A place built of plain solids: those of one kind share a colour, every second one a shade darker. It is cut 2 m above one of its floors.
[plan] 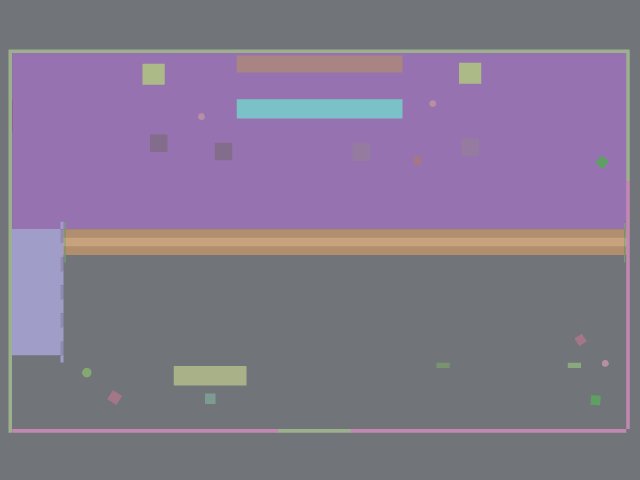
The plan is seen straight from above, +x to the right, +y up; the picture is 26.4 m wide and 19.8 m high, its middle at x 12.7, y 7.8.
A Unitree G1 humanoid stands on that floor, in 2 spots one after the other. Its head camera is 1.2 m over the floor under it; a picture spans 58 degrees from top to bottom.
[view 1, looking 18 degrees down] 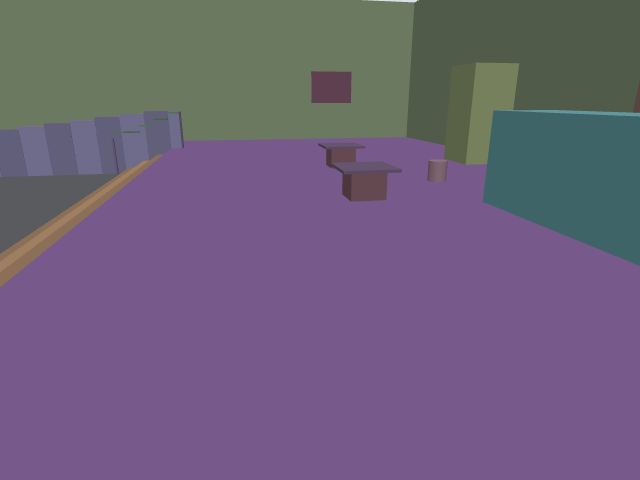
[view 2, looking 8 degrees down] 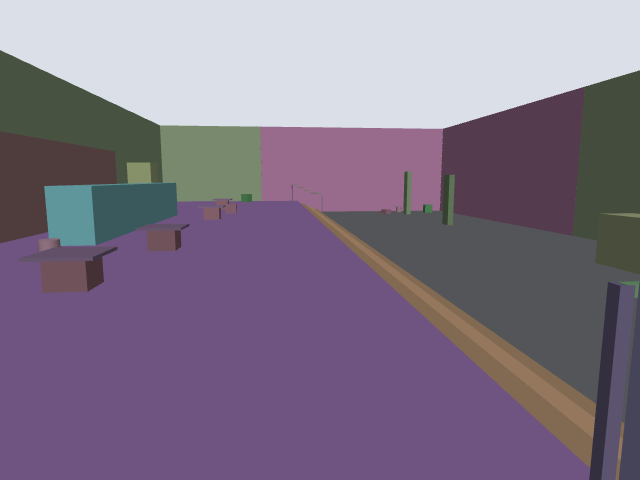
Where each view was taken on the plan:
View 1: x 14.00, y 9.85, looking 169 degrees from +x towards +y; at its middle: upper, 3.88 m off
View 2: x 1.05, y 9.55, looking -6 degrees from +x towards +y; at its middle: upper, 8.62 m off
